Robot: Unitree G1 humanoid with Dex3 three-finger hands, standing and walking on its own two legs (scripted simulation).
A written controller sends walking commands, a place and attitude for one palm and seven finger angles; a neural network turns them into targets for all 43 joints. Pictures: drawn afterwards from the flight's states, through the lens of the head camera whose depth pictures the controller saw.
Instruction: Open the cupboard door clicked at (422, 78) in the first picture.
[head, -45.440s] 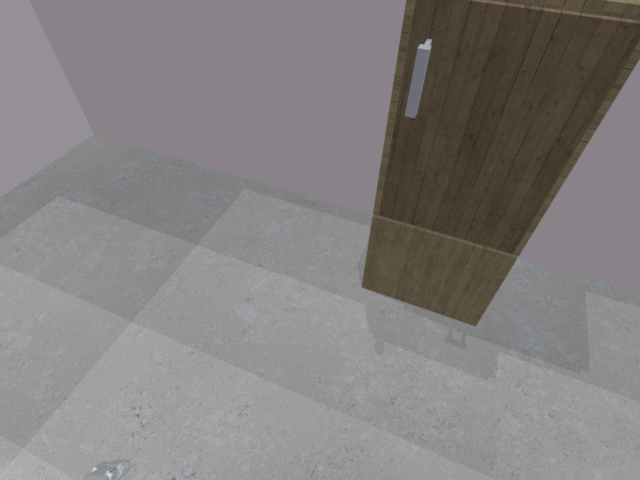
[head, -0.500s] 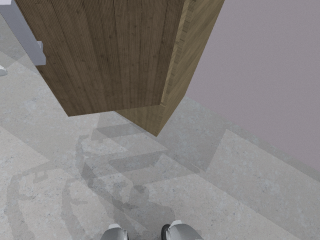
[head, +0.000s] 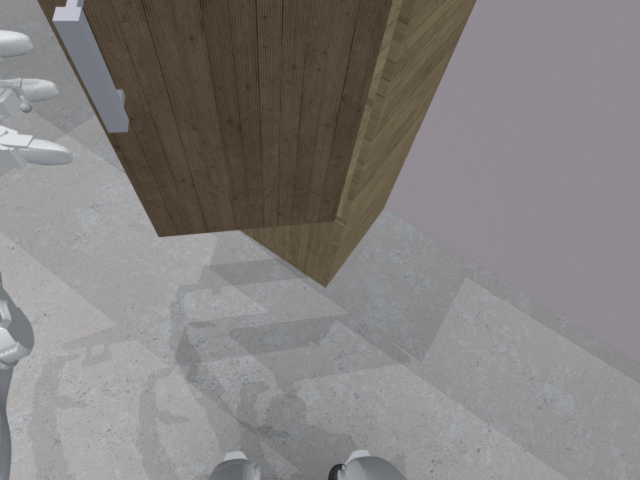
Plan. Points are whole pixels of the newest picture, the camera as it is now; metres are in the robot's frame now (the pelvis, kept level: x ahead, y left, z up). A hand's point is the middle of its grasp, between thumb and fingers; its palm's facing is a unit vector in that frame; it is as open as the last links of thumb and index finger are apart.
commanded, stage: move the hooked fingers beside the handle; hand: left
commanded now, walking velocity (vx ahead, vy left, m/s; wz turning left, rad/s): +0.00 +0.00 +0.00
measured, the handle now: (98, 65) +0.58 +0.23 +0.13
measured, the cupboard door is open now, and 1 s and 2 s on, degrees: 44 44 44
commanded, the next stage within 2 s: slide the fingers in behind the handle in 0.84 s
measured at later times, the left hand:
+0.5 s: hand (21, 93) +0.52 +0.29 +0.14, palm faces +0.09 -1.00 -0.01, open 13.9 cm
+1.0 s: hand (22, 105) +0.50 +0.29 +0.14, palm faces +0.10 -0.99 +0.00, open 13.9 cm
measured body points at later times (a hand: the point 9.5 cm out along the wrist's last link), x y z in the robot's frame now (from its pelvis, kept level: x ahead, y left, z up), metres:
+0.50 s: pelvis +0.00 -0.01 +0.00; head +0.13 +0.02 +0.43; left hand +0.51 +0.35 +0.15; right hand -0.06 -0.28 -0.09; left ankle +0.00 +0.10 -0.70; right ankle -0.01 -0.14 -0.70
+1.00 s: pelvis +0.01 +0.00 +0.00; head +0.11 +0.03 +0.44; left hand +0.49 +0.34 +0.14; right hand +0.02 -0.26 -0.10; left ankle +0.00 +0.10 -0.70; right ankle -0.01 -0.14 -0.70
